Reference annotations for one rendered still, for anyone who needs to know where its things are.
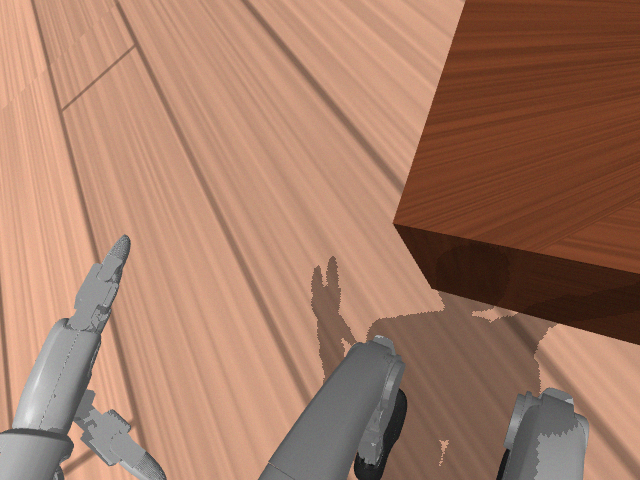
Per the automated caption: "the left robot hand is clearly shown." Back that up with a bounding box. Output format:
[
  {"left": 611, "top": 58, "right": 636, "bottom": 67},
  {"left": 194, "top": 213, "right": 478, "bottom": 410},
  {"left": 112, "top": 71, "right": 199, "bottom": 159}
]
[{"left": 12, "top": 234, "right": 167, "bottom": 480}]

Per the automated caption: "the left robot foot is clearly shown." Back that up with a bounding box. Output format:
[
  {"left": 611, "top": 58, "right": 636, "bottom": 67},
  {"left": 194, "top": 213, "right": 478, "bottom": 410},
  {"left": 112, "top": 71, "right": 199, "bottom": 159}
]
[{"left": 354, "top": 389, "right": 407, "bottom": 480}]

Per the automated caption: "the left robot arm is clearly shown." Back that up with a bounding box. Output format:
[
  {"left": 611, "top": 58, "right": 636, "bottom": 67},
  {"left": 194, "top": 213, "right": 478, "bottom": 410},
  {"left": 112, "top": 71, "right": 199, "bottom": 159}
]
[{"left": 0, "top": 429, "right": 74, "bottom": 480}]

